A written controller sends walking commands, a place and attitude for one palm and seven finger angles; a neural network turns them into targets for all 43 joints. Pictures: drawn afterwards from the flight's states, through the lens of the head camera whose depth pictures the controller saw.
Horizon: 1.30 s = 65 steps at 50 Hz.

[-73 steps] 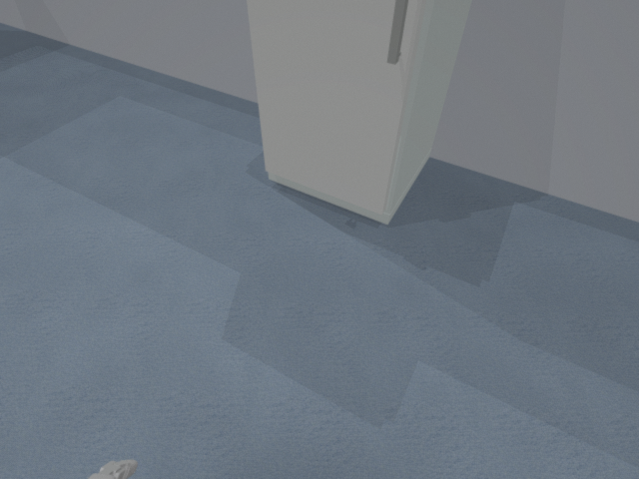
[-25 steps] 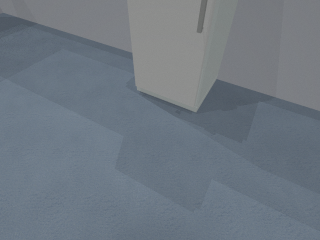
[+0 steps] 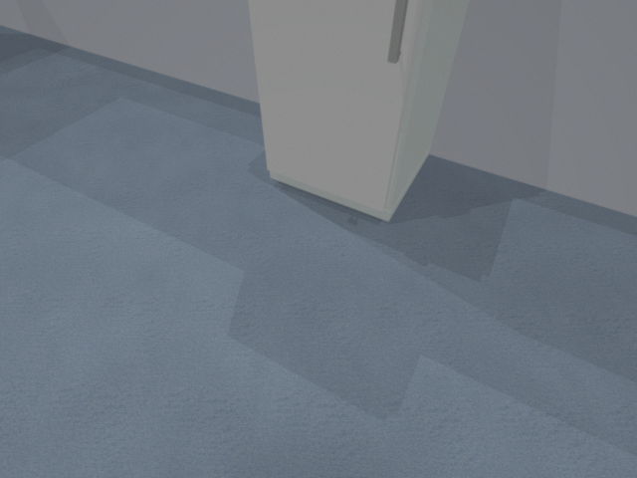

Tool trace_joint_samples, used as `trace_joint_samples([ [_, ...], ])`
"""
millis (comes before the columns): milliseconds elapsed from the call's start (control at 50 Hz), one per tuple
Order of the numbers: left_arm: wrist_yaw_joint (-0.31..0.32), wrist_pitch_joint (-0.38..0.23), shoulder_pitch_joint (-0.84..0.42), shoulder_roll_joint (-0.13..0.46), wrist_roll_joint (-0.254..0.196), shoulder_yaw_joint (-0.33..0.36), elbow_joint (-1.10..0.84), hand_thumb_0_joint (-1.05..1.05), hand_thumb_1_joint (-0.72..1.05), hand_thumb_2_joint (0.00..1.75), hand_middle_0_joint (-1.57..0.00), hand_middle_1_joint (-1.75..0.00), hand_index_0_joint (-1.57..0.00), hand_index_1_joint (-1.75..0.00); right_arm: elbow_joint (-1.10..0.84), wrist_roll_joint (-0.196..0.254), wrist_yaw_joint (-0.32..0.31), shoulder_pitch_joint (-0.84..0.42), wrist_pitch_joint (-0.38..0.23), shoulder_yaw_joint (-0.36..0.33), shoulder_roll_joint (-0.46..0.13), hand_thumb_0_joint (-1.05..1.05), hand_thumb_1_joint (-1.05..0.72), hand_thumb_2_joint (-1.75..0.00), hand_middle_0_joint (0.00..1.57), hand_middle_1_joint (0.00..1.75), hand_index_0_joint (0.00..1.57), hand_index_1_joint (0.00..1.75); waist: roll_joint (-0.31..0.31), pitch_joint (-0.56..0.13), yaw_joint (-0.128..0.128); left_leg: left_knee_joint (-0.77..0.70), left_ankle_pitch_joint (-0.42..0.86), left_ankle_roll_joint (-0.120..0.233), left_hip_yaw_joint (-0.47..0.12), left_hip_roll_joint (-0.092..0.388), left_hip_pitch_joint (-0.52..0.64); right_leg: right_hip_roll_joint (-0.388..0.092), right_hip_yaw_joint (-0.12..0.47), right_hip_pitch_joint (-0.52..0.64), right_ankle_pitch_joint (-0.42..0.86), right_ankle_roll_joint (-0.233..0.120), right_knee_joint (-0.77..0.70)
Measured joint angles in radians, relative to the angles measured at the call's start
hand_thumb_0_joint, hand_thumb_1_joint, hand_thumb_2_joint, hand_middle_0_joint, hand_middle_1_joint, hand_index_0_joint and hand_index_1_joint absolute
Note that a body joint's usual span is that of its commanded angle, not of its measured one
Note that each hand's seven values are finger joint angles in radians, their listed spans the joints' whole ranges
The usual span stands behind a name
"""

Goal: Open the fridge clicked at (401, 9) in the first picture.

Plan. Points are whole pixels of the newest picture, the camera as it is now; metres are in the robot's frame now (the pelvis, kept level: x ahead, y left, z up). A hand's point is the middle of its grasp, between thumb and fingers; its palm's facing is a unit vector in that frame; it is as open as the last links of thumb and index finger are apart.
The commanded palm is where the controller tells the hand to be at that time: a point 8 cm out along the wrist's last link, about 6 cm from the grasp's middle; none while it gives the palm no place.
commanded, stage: walk to a spot facing it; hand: right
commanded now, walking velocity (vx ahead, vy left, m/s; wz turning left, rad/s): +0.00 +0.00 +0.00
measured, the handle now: (403, 9) +1.26 -0.17 +0.11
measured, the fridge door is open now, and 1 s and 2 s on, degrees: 0 0 0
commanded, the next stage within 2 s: turn to face it in 2.00 s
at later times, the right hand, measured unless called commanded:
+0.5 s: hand out of the picture +0.09 -0.17 -0.19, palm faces -0.10 +0.97 -0.21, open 7.4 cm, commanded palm none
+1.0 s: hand (438, 366) +0.36 -0.20 -0.20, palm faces -0.34 +0.92 -0.19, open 7.4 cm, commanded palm none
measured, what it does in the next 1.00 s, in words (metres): walks ahead, turning left: right foot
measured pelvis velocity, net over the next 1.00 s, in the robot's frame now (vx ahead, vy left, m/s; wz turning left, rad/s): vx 0.27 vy -0.01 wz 0.44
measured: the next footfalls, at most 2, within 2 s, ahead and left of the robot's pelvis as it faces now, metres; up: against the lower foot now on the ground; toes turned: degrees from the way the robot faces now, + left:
right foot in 0.86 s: +0.38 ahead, -0.07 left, +0.00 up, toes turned +13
left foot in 1.42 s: +0.46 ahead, +0.26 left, +0.00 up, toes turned +46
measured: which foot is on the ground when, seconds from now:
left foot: down 0.00-0.86, up 0.88-1.00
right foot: down 0.00-0.44, up 0.46-0.84, down 0.86-1.00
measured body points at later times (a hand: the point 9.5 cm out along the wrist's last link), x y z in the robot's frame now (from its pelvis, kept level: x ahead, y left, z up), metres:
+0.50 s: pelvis +0.07 +0.03 -0.03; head +0.08 +0.03 +0.42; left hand +0.02 +0.28 -0.18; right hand +0.10 -0.22 -0.17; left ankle +0.04 +0.11 -0.75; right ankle +0.01 -0.11 -0.70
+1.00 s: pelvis +0.27 -0.01 -0.01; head +0.30 -0.03 +0.43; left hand +0.28 +0.24 -0.13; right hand +0.37 -0.25 -0.18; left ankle +0.15 +0.08 -0.64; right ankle +0.35 -0.08 -0.75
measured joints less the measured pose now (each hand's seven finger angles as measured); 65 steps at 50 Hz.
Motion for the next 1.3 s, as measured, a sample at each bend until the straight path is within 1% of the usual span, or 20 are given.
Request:
trace_joint_samples([
  [120,0.001,0.001,-0.001,-0.001,0.0,-0.001,0.002,0.0,0.9,0.89,-0.2,-0.3,-0.2,-0.3,0.002,0.001,-0.002,0.002,0.0,0.0,0.001,0.01,-0.9,-0.9,0.2,0.3,0.2,0.3,0.0,0.0,-0.002,-0.005,0.001,-0.001,0.0,0.0,0.004,0.0,-0.001,0.004,0.0,0.0,-0.004],
  [200,0.005,0.012,0.015,-0.02,0.009,0.0,-0.009,0.0,0.9,0.89,-0.2,-0.3,-0.2,-0.3,-0.008,-0.003,-0.003,0.037,0.019,-0.005,0.021,0.01,-0.9,-0.9,0.2,0.3,0.2,0.29,-0.003,-0.019,-0.013,0.034,-0.021,0.001,-0.022,-0.012,-0.019,-0.012,-0.023,-0.013,-0.035,0.002,0.043],
  [320,0.001,0.005,0.097,-0.074,0.013,0.013,-0.055,0.0,0.9,0.89,-0.2,-0.3,-0.2,-0.3,-0.047,-0.011,0.025,0.148,0.037,-0.025,0.07,0.01,-0.91,-0.9,0.2,0.3,0.2,0.29,0.002,-0.039,-0.018,0.2,-0.173,0.024,-0.068,-0.037,-0.094,-0.037,-0.081,-0.037,-0.133,-0.001,0.148],
  [400,0.005,-0.014,0.151,-0.098,0.013,0.026,-0.062,0.0,0.9,0.89,-0.2,-0.3,-0.2,-0.3,-0.056,-0.011,0.039,0.189,0.034,-0.04,0.109,0.01,-0.91,-0.9,0.2,0.3,0.2,0.29,-0.007,-0.015,-0.015,0.32,-0.253,0.018,0.016,-0.017,-0.153,-0.067,-0.131,-0.007,-0.192,0.014,0.186],
  [440,0.006,-0.014,0.18,-0.099,0.012,0.031,-0.059,0.0,0.9,0.89,-0.2,-0.3,-0.2,-0.3,-0.068,-0.014,0.044,0.194,0.015,-0.043,0.127,0.01,-0.91,-0.9,0.2,0.3,0.2,0.29,-0.029,0.003,-0.008,0.265,-0.153,0.03,0.059,-0.02,-0.136,-0.099,-0.135,-0.027,-0.24,0.02,0.278],
  [480,0.004,0.005,0.195,-0.104,0.009,0.032,-0.039,0.0,0.9,0.89,-0.2,-0.3,-0.2,-0.3,-0.078,-0.01,0.032,0.197,-0.016,-0.046,0.14,0.01,-0.91,-0.9,0.2,0.3,0.2,0.29,-0.039,0.008,-0.011,0.283,-0.145,0.05,0.075,-0.034,-0.127,-0.104,-0.102,-0.122,-0.288,0.016,0.515],
  [520,0.0,0.018,0.189,-0.109,0.01,0.035,-0.023,0.0,0.9,0.89,-0.2,-0.3,-0.2,-0.3,-0.085,-0.007,0.017,0.214,-0.033,-0.044,0.155,0.01,-0.91,-0.9,0.2,0.3,0.2,0.29,-0.037,0.007,-0.025,0.244,-0.166,0.061,0.066,-0.046,-0.091,-0.095,-0.08,-0.216,-0.263,0.015,0.686],
  [560,-0.004,0.02,0.165,-0.114,0.014,0.041,-0.031,0.01,0.9,0.89,-0.2,-0.3,-0.2,-0.3,-0.082,-0.01,0.007,0.237,-0.04,-0.04,0.169,0.01,-0.91,-0.9,0.2,0.3,0.2,0.29,-0.03,0.004,-0.03,0.178,-0.15,0.059,0.043,-0.052,-0.052,-0.094,-0.081,-0.296,-0.21,0.024,0.745],
  [700,-0.021,0.0,0.048,-0.14,0.012,0.058,-0.132,0.01,0.9,0.89,-0.2,-0.3,-0.2,-0.3,-0.039,-0.017,0.002,0.297,-0.045,-0.035,0.198,0.01,-0.9,-0.9,0.2,0.3,0.2,0.3,-0.01,-0.003,-0.026,0.005,-0.109,0.038,-0.049,-0.048,0.06,-0.113,-0.074,-0.458,-0.038,0.049,0.596],
  [760,-0.026,-0.008,0.004,-0.151,0.009,0.055,-0.161,0.01,0.9,0.89,-0.2,-0.3,-0.2,-0.3,-0.033,-0.019,-0.003,0.301,-0.043,-0.041,0.192,0.01,-0.9,-0.9,0.2,0.3,0.2,0.3,-0.001,0.004,-0.041,-0.01,-0.135,0.02,-0.081,-0.04,0.101,-0.107,-0.074,-0.448,-0.013,0.043,0.462],
  [820,-0.026,-0.023,-0.025,-0.161,0.006,0.048,-0.183,0.0,0.9,0.89,-0.2,-0.3,-0.2,-0.3,-0.033,-0.018,-0.005,0.303,-0.038,-0.052,0.174,0.01,-0.9,-0.9,0.2,0.3,0.2,0.3,0.014,0.007,-0.058,0.023,-0.196,-0.003,-0.111,-0.025,0.132,-0.083,-0.088,-0.377,-0.009,0.028,0.31],
  [840,-0.023,-0.034,-0.029,-0.162,0.007,0.043,-0.192,0.0,0.9,0.89,-0.2,-0.3,-0.2,-0.3,-0.034,-0.016,-0.005,0.308,-0.037,-0.057,0.168,0.01,-0.9,-0.9,0.2,0.3,0.2,0.3,0.018,0.006,-0.06,0.068,-0.231,-0.008,-0.124,-0.023,0.127,-0.075,-0.096,-0.332,-0.002,0.02,0.248],
  [860,-0.018,-0.048,-0.034,-0.162,0.011,0.039,-0.2,0.0,0.9,0.89,-0.2,-0.3,-0.2,-0.3,-0.034,-0.012,-0.004,0.31,-0.033,-0.064,0.164,0.01,-0.9,-0.9,0.2,0.3,0.2,0.3,0.017,0.006,-0.058,0.165,-0.269,-0.003,-0.127,-0.027,0.096,-0.077,-0.103,-0.306,0.026,-0.005,0.225],
  [900,-0.009,-0.066,-0.039,-0.174,0.017,0.032,-0.206,0.0,0.9,0.89,-0.2,-0.3,-0.2,-0.3,-0.027,-0.007,0.0,0.279,-0.016,-0.077,0.143,0.01,-0.9,-0.9,0.2,0.3,0.2,0.3,0.034,0.021,-0.053,0.497,-0.316,0.015,-0.108,-0.028,-0.029,-0.083,-0.138,-0.299,-0.013,-0.037,0.3],
  [940,-0.003,-0.068,-0.015,-0.187,0.017,0.027,-0.201,0.0,0.9,0.89,-0.2,-0.3,-0.2,-0.3,-0.029,-0.011,0.006,0.238,-0.002,-0.089,0.12,0.01,-0.91,-0.9,0.2,0.3,0.2,0.29,0.044,0.022,-0.043,0.754,-0.269,0.026,-0.056,-0.019,-0.157,-0.09,-0.171,-0.253,-0.057,-0.044,0.295],
  [1000,0.009,-0.069,0.051,-0.199,0.018,0.028,-0.167,0.0,0.9,0.89,-0.2,-0.3,-0.2,-0.3,-0.065,-0.021,0.021,0.17,0.008,-0.103,0.093,0.01,-0.91,-0.9,0.2,0.3,0.19,0.29,0.047,0.013,-0.033,0.877,-0.155,0.022,0.019,0.021,-0.303,-0.089,-0.207,-0.168,-0.052,-0.042,0.208],
  [1080,0.027,-0.072,0.143,-0.178,0.012,0.054,-0.12,-0.01,0.93,0.89,-0.2,-0.3,-0.2,-0.3,-0.125,-0.027,0.029,0.102,0.017,-0.115,0.088,0.01,-0.91,-0.9,0.2,0.3,0.19,0.29,0.043,-0.008,-0.018,0.854,-0.029,0.001,0.038,0.067,-0.44,-0.074,-0.264,-0.072,-0.047,-0.05,0.094],
  [1140,0.026,-0.07,0.205,-0.156,0.012,0.059,-0.088,-0.01,0.93,0.89,-0.2,-0.3,-0.2,-0.3,-0.15,-0.029,0.034,0.058,0.027,-0.115,0.094,0.01,-0.91,-0.9,0.19,0.3,0.19,0.29,0.038,-0.01,-0.001,0.794,0.036,-0.017,0.035,0.092,-0.497,-0.063,-0.302,-0.008,-0.056,-0.05,0.034],
  [1220,0.025,-0.069,0.278,-0.146,0.013,0.058,-0.054,-0.01,0.92,0.89,-0.2,-0.3,-0.2,-0.3,-0.157,-0.031,0.041,0.001,0.037,-0.104,0.109,0.01,-0.91,-0.9,0.19,0.3,0.19,0.29,0.027,0.005,0.029,0.639,0.08,-0.026,0.052,0.114,-0.505,-0.06,-0.345,0.072,-0.086,-0.037,-0.012],
  [1300,0.02,-0.061,0.334,-0.154,0.021,0.051,-0.029,0.0,0.91,0.89,-0.2,-0.3,-0.2,-0.3,-0.158,-0.027,0.046,-0.054,0.043,-0.088,0.129,0.01,-0.91,-0.9,0.19,0.3,0.19,0.29,0.016,0.034,0.065,0.453,0.059,-0.01,0.086,0.107,-0.46,-0.075,-0.384,0.139,-0.137,-0.01,-0.019],
])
